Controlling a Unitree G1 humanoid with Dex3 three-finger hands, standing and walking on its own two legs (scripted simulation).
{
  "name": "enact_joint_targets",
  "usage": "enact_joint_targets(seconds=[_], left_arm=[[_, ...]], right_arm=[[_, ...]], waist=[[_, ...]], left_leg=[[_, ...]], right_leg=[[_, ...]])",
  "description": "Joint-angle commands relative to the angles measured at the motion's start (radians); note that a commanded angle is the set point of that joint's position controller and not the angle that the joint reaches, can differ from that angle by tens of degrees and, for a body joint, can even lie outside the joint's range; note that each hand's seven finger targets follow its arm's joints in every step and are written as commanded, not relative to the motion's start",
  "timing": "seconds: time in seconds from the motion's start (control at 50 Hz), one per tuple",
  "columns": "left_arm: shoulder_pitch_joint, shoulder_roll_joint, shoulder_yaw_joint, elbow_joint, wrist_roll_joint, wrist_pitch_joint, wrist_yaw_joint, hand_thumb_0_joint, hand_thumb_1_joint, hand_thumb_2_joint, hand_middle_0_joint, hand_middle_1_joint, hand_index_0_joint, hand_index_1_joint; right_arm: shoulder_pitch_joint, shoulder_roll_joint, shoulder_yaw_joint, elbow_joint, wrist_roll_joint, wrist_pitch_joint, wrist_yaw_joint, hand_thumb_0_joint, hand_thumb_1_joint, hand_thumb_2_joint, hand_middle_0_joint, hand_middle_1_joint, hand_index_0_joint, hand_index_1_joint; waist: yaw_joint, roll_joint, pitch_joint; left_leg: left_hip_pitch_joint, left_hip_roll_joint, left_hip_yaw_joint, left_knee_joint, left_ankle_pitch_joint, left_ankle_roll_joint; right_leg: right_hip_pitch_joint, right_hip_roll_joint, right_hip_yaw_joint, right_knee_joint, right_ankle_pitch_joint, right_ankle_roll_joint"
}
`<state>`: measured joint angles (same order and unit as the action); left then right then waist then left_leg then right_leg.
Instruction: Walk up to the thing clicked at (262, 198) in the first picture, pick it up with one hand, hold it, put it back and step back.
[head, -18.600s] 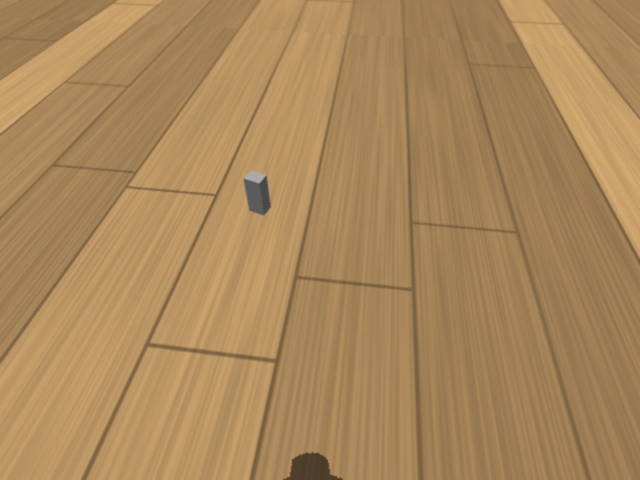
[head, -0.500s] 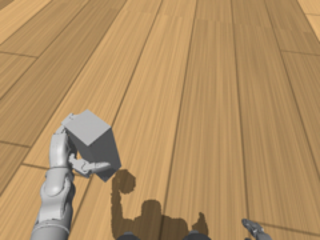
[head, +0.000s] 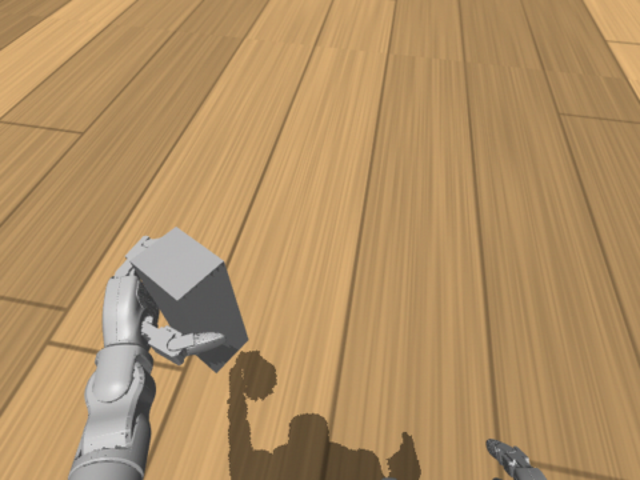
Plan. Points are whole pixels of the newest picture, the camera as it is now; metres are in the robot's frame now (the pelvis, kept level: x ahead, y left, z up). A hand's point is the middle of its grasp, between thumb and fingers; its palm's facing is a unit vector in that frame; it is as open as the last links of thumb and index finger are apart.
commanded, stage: hold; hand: left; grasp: from the side
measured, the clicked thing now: (197, 306) +0.34 +0.16 +0.03
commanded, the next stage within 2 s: none
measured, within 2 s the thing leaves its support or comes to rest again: neither
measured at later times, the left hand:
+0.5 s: hand (176, 305) +0.32 +0.17 +0.06, palm faces +0.11 -0.99 +0.01, open 12.8 cm
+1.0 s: hand (175, 305) +0.32 +0.17 +0.07, palm faces +0.09 -1.00 +0.01, open 12.8 cm
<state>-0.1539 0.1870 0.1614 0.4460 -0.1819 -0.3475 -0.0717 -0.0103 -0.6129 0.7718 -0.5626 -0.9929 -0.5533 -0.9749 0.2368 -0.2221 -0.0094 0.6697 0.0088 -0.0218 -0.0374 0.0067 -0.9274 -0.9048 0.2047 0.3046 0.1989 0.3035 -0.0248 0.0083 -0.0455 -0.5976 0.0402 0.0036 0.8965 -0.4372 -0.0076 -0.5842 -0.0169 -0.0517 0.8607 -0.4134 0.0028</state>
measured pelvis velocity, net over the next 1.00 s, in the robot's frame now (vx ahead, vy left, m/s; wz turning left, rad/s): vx -0.01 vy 0.01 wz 0.00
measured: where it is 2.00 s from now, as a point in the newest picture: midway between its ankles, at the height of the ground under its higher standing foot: outside the picture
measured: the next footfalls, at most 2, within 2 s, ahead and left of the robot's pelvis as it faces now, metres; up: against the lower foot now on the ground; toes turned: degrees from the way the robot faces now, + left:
none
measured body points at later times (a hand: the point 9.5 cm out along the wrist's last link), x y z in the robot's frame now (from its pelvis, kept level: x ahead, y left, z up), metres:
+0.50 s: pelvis -0.01 +0.00 +0.01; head +0.03 +0.01 +0.46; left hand +0.31 +0.22 +0.07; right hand +0.12 -0.24 -0.10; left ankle +0.01 +0.12 -0.70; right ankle +0.01 -0.12 -0.70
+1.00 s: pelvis -0.01 +0.01 +0.01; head +0.02 +0.01 +0.46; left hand +0.31 +0.22 +0.07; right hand +0.12 -0.24 -0.09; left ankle +0.01 +0.12 -0.70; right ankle +0.01 -0.12 -0.70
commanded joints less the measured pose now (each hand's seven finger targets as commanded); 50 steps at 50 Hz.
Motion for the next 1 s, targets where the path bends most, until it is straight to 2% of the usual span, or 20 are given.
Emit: enact_joint_targets(seconds=[0.0,0.06,0.12,0.2,0.26,0.28,0.3,0.34,0.38,0.42,0.46,0.5,0.56,0.58,0.64,0.68,0.7,0.74,0.88,0.98], left_arm=[[-0.264,0.127,0.038,-0.234,-0.006,-0.086,0.008,0.000,-0.163,1.091,-1.200,-1.351,-1.223,-1.348],[-0.312,0.156,0.060,-0.298,-0.006,-0.095,0.021,0.000,-0.159,1.082,-1.193,-1.338,-1.215,-1.336],[-0.261,0.123,0.034,-0.257,-0.002,-0.086,0.028,0.000,-0.153,1.078,-1.186,-1.339,-1.211,-1.334],[-0.297,0.133,0.021,-0.281,0.000,-0.079,0.023,0.000,-0.176,1.080,-1.197,-1.342,-1.219,-1.340],[-0.265,0.129,0.031,-0.253,-0.002,-0.063,0.027,0.000,-0.188,1.098,-1.204,-1.360,-1.227,-1.360],[-0.255,0.112,0.011,-0.263,-0.002,-0.064,0.025,0.000,-0.214,1.093,-1.205,-1.361,-1.227,-1.361],[-0.273,0.136,0.034,-0.288,-0.005,-0.067,0.027,0.000,-0.205,1.094,-1.197,-1.353,-1.219,-1.354],[-0.267,0.109,0.011,-0.296,-0.005,-0.061,0.030,0.000,-0.204,1.091,-1.200,-1.354,-1.222,-1.354],[-0.219,0.120,0.039,-0.231,-0.002,-0.056,0.037,0.000,-0.208,1.101,-1.205,-1.363,-1.226,-1.364],[-0.282,0.152,0.054,-0.306,0.002,-0.070,0.044,0.000,-0.209,1.095,-1.192,-1.352,-1.214,-1.352],[-0.280,0.112,0.023,-0.323,0.001,-0.079,0.044,0.000,-0.192,1.076,-1.172,-1.333,-1.197,-1.331],[-0.237,0.114,0.029,-0.294,0.001,-0.078,0.044,0.000,-0.149,1.086,-1.172,-1.331,-1.196,-1.327],[-0.310,0.142,0.031,-0.355,0.005,-0.089,0.040,0.000,-0.149,1.091,-1.175,-1.336,-1.199,-1.333],[-0.253,0.150,0.044,-0.272,0.009,-0.078,0.039,0.000,-0.181,1.090,-1.180,-1.343,-1.204,-1.341],[-0.269,0.125,0.018,-0.291,0.001,-0.081,0.031,0.000,-0.187,1.108,-1.183,-1.357,-1.208,-1.355],[-0.290,0.133,0.029,-0.307,-0.004,-0.080,0.033,0.000,-0.198,1.102,-1.169,-1.339,-1.190,-1.341],[-0.276,0.098,-0.008,-0.307,-0.005,-0.077,0.029,0.000,-0.191,1.100,-1.169,-1.341,-1.191,-1.342],[-0.282,0.125,0.030,-0.278,-0.004,-0.076,0.031,0.000,-0.183,1.111,-1.180,-1.343,-1.199,-1.347],[-0.249,0.105,0.000,-0.302,0.006,-0.067,0.028,0.000,-0.168,1.120,-1.177,-1.344,-1.197,-1.347],[-0.263,0.122,0.039,-0.303,0.004,-0.070,0.051,0.000,-0.188,1.122,-1.175,-1.350,-1.194,-1.354]], right_arm=[[-0.014,-0.135,-0.043,-0.125,-0.003,-0.041,-0.006,0.000,-0.932,-0.902,0.200,0.300,0.200,0.300],[-0.016,-0.133,-0.042,-0.125,-0.003,-0.041,-0.005,0.000,-0.929,-0.902,0.200,0.300,0.200,0.300],[-0.010,-0.127,-0.037,-0.118,-0.004,-0.040,-0.006,0.000,-0.929,-0.902,0.200,0.300,0.200,0.300],[-0.019,-0.134,-0.043,-0.114,0.000,-0.046,-0.011,0.000,-0.930,-0.903,0.199,0.300,0.199,0.300],[-0.021,-0.138,-0.046,-0.113,0.001,-0.049,-0.008,0.000,-0.932,-0.904,0.200,0.300,0.200,0.300],[-0.024,-0.135,-0.044,-0.117,0.001,-0.049,-0.007,0.000,-0.934,-0.904,0.200,0.300,0.200,0.300],[-0.026,-0.139,-0.047,-0.121,0.002,-0.048,-0.007,0.000,-0.931,-0.903,0.200,0.300,0.200,0.300],[-0.022,-0.137,-0.046,-0.121,0.000,-0.049,-0.003,0.000,-0.932,-0.903,0.200,0.300,0.200,0.300],[-0.040,-0.132,-0.043,-0.125,0.003,-0.051,0.000,0.000,-0.935,-0.905,0.200,0.300,0.200,0.300],[-0.040,-0.130,-0.045,-0.127,0.001,-0.053,0.000,0.000,-0.931,-0.904,0.199,0.300,0.199,0.300],[-0.048,-0.124,-0.040,-0.134,0.000,-0.055,-0.001,0.000,-0.928,-0.903,0.200,0.300,0.200,0.300],[-0.035,-0.130,-0.042,-0.121,-0.001,-0.060,0.001,0.000,-0.925,-0.902,0.200,0.300,0.200,0.300],[-0.040,-0.126,-0.040,-0.125,-0.001,-0.065,-0.001,0.000,-0.927,-0.904,0.200,0.300,0.200,0.300],[-0.037,-0.129,-0.038,-0.117,-0.001,-0.063,-0.003,0.000,-0.933,-0.905,0.200,0.300,0.200,0.300],[-0.035,-0.129,-0.037,-0.113,0.001,-0.069,-0.003,0.000,-0.929,-0.904,0.200,0.300,0.200,0.300],[-0.029,-0.131,-0.038,-0.110,0.002,-0.070,-0.003,0.000,-0.929,-0.906,0.199,0.300,0.200,0.300],[-0.039,-0.127,-0.035,-0.118,0.003,-0.072,-0.003,0.000,-0.928,-0.905,0.200,0.300,0.200,0.300],[-0.040,-0.129,-0.039,-0.114,0.004,-0.079,0.000,0.000,-0.926,-0.905,0.199,0.300,0.199,0.300],[-0.047,-0.131,-0.042,-0.134,0.005,-0.079,0.004,0.000,-0.920,-0.904,0.199,0.300,0.199,0.300],[-0.034,-0.125,-0.040,-0.120,0.000,-0.079,0.006,0.000,-0.928,-0.906,0.199,0.300,0.199,0.300]], waist=[[-0.005,0.000,-0.286],[0.006,0.028,-0.298],[-0.002,0.006,-0.280],[-0.012,0.011,-0.268],[-0.002,-0.001,-0.256],[-0.001,0.005,-0.254],[0.008,0.019,-0.263],[0.003,0.016,-0.265],[0.012,-0.012,-0.214],[0.012,0.011,-0.259],[0.004,0.021,-0.239],[0.008,0.007,-0.232],[0.002,0.025,-0.272],[0.000,0.021,-0.244],[-0.005,0.021,-0.259],[-0.002,0.033,-0.256],[-0.002,0.022,-0.227],[0.004,0.005,-0.222],[0.010,0.028,-0.238],[0.008,0.004,-0.235]], left_leg=[[0.147,-0.031,-0.004,-0.131,0.274,0.011],[0.163,-0.028,-0.012,-0.150,0.256,0.007],[0.157,-0.030,-0.007,-0.155,0.243,0.010],[0.174,-0.029,-0.004,-0.159,0.254,0.011],[0.172,-0.026,-0.007,-0.173,0.243,0.011],[0.179,-0.026,-0.009,-0.176,0.255,0.009],[0.190,-0.026,-0.007,-0.177,0.274,0.007],[0.191,-0.025,-0.009,-0.178,0.285,0.006],[0.158,-0.028,-0.009,-0.188,0.229,0.010],[0.172,-0.031,-0.003,-0.194,0.209,0.010],[0.176,-0.031,0.000,-0.196,0.196,0.009],[0.174,-0.026,-0.009,-0.201,0.197,0.008],[0.187,-0.031,-0.006,-0.200,0.194,0.009],[0.184,-0.030,-0.006,-0.200,0.193,0.011],[0.201,-0.027,-0.009,-0.201,0.205,0.010],[0.202,-0.027,-0.012,-0.207,0.206,0.006],[0.190,-0.028,-0.010,-0.208,0.200,0.007],[0.172,-0.025,-0.013,-0.208,0.192,0.008],[0.201,-0.024,-0.015,-0.211,0.238,0.003],[0.189,-0.025,-0.014,-0.206,0.241,0.007]], right_leg=[[0.159,0.023,0.018,-0.122,0.311,-0.009],[0.160,0.026,0.009,-0.125,0.279,-0.014],[0.169,0.025,0.012,-0.138,0.276,-0.010],[0.167,0.023,0.014,-0.151,0.292,-0.009],[0.170,0.023,0.010,-0.158,0.275,-0.011],[0.176,0.024,0.008,-0.155,0.281,-0.012],[0.182,0.025,0.007,-0.155,0.293,-0.014],[0.188,0.028,0.004,-0.155,0.300,-0.015],[0.178,0.025,0.004,-0.172,0.250,-0.011],[0.192,0.021,0.010,-0.176,0.237,-0.011],[0.172,0.023,0.009,-0.177,0.224,-0.012],[0.183,0.026,0.003,-0.170,0.223,-0.013],[0.199,0.022,0.009,-0.179,0.227,-0.010],[0.184,0.023,0.012,-0.181,0.224,-0.010],[0.185,0.023,0.011,-0.180,0.237,-0.011],[0.188,0.025,0.006,-0.180,0.233,-0.013],[0.182,0.025,0.004,-0.187,0.227,-0.014],[0.182,0.027,0.001,-0.185,0.217,-0.015],[0.189,0.029,-0.004,-0.178,0.254,-0.017],[0.197,0.028,-0.001,-0.178,0.260,-0.013]])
